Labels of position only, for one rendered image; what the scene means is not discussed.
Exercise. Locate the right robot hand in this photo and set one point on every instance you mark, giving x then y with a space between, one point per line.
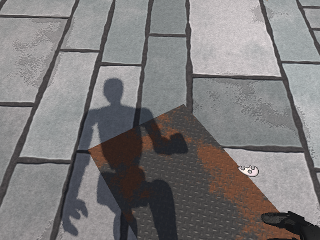
293 223

